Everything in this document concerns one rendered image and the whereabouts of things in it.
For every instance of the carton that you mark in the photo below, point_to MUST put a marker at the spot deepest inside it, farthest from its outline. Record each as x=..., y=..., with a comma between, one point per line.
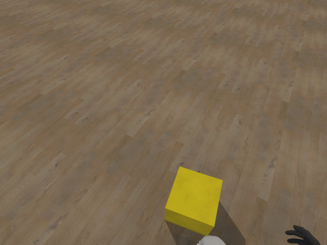
x=193, y=201

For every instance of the robot right hand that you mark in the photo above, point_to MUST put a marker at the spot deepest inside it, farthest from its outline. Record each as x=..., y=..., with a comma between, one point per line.
x=308, y=238

